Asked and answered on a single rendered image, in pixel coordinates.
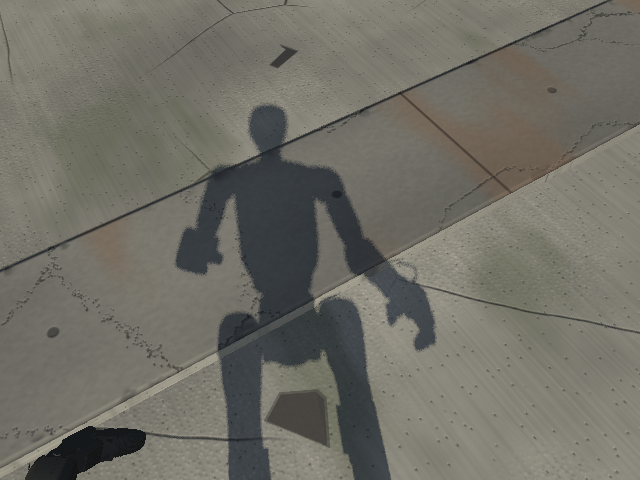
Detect left robot hand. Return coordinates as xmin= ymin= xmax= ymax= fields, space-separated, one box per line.
xmin=25 ymin=426 xmax=146 ymax=480

